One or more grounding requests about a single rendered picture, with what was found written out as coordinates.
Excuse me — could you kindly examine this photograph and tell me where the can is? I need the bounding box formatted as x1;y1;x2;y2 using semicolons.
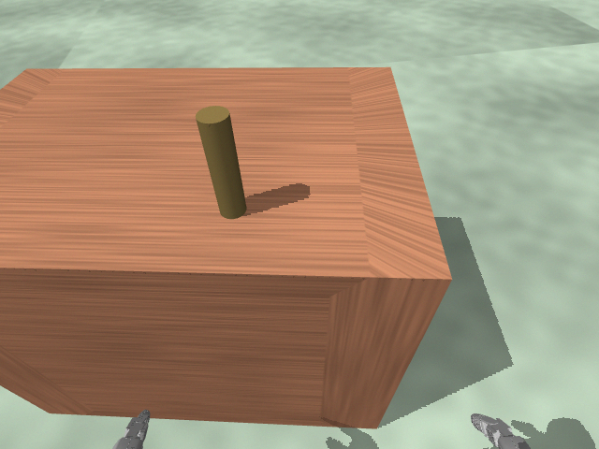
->
196;106;246;219

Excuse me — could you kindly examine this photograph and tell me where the right robot hand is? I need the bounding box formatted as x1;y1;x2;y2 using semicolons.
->
471;413;531;449

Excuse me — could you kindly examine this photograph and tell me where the left robot hand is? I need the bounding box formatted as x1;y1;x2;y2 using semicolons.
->
112;410;150;449

